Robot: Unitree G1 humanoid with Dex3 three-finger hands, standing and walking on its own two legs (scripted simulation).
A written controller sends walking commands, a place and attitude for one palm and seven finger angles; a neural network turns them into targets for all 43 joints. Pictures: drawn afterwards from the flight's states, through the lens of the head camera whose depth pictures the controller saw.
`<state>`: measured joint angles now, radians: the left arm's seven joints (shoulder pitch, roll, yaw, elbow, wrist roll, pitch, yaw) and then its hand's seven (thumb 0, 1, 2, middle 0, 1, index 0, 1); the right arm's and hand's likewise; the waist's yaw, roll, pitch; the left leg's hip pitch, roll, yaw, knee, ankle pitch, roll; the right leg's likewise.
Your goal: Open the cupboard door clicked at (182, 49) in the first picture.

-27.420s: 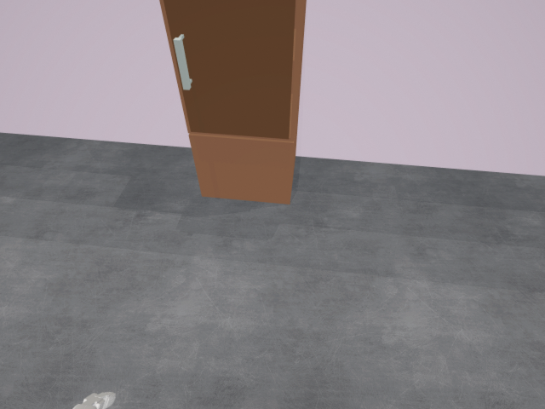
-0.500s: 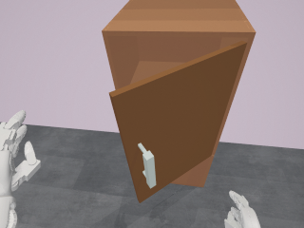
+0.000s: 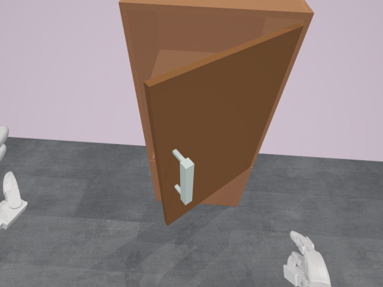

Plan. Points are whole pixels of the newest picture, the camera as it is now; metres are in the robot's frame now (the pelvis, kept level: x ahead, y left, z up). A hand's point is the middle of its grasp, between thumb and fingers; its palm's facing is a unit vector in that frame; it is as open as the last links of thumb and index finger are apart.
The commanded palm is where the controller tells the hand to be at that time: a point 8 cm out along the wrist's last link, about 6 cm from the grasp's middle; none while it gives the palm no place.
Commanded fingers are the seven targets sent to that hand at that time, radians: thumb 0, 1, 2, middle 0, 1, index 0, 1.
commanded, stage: step back with the hand held close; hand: left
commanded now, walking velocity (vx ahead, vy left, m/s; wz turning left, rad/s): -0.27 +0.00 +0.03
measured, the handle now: (181, 178) +0.38 +0.05 -0.03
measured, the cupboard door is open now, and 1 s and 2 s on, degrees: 41 41 41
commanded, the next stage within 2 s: stop stepping back and stand still in 0.66 s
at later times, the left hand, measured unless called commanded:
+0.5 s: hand out of the picture +0.09 +0.28 +0.17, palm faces +0.53 -0.70 -0.48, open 7.4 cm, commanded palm -0.01 +0.32 +0.18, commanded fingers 0.00 0.90 0.90 -0.20 -0.30 -0.20 -0.30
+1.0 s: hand out of the picture +0.03 +0.22 +0.17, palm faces +0.34 -0.79 -0.51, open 7.4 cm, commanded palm -0.05 +0.26 +0.18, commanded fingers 0.00 0.90 0.90 -0.20 -0.30 -0.20 -0.30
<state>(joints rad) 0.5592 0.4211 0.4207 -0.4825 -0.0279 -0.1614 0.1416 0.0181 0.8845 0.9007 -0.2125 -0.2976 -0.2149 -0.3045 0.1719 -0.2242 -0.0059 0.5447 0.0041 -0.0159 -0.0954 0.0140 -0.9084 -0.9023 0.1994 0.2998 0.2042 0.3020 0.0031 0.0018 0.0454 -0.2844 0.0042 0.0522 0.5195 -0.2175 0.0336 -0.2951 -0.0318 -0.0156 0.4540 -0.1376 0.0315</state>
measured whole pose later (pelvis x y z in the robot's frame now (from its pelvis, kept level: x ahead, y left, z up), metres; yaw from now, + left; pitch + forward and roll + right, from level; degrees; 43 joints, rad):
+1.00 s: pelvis -0.20 -0.04 +0.00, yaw -2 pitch +2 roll +1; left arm 0.54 0.47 0.45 -0.48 -0.04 -0.18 0.14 0.02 0.88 0.90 -0.21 -0.30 -0.21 -0.30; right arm 0.18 -0.20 0.00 0.60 0.00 -0.13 -0.06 0.01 -0.91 -0.90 0.20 0.30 0.21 0.30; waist -0.05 -0.05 0.00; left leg -0.27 -0.02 0.12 0.45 -0.20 0.05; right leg -0.29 0.02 0.00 0.68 -0.44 0.01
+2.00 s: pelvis -0.24 +0.00 +0.00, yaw -2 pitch -1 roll +0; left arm 0.54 0.40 0.39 -0.47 -0.03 -0.19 0.14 0.02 0.88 0.90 -0.21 -0.30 -0.21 -0.30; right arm 0.22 -0.19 0.02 0.61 -0.01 -0.13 -0.07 0.01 -0.91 -0.90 0.20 0.30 0.21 0.30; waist 0.00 -0.01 0.04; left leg -0.18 0.00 0.09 0.45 -0.27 0.03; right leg -0.25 -0.02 -0.03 0.45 -0.19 0.00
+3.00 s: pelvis -0.25 -0.02 +0.01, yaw +0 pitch -1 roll +0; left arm 0.19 0.24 0.03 1.12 0.01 0.00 0.01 0.01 0.91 0.90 -0.20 -0.29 -0.20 -0.30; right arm 0.27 -0.22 -0.01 1.11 -0.03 0.02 -0.01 0.01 -0.91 -0.90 0.20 0.30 0.20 0.30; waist -0.01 0.05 0.05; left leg -0.17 0.00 0.05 0.41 -0.22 0.01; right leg -0.23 -0.01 -0.07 0.41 -0.16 -0.03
